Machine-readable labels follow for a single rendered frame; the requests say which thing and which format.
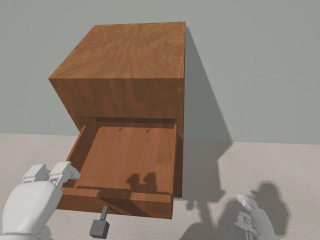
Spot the right robot hand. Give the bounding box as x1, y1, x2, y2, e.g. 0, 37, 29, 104
235, 194, 275, 240

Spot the handle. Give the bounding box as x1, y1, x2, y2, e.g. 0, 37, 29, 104
89, 205, 110, 239

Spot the left robot hand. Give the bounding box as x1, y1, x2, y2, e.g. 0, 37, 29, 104
2, 161, 81, 240

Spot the drawer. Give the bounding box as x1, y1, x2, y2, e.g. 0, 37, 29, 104
56, 116, 178, 220

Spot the cabinet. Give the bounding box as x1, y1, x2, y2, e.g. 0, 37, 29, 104
48, 21, 186, 198

